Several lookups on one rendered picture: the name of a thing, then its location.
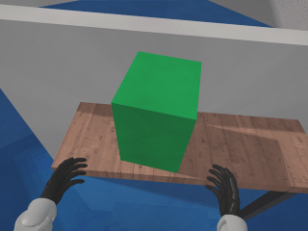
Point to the carton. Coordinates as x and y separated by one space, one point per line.
155 110

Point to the robot right hand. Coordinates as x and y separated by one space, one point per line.
227 193

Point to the robot left forearm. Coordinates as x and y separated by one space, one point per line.
39 216

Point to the table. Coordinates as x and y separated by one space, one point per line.
263 153

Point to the robot left hand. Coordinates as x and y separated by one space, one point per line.
60 182

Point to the robot right forearm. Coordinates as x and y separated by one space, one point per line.
231 223

